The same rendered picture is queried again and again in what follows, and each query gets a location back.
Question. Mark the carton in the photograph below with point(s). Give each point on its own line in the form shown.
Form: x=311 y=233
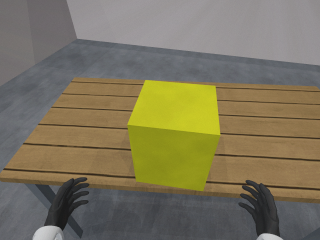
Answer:
x=174 y=131

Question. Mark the robot left hand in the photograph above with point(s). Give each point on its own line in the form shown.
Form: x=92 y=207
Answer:
x=62 y=204

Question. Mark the robot left forearm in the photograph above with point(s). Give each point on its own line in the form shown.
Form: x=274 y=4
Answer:
x=49 y=233

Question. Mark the table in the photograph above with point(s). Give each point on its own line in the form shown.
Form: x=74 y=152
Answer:
x=269 y=134

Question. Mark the robot right hand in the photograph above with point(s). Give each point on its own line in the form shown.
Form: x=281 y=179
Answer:
x=265 y=212

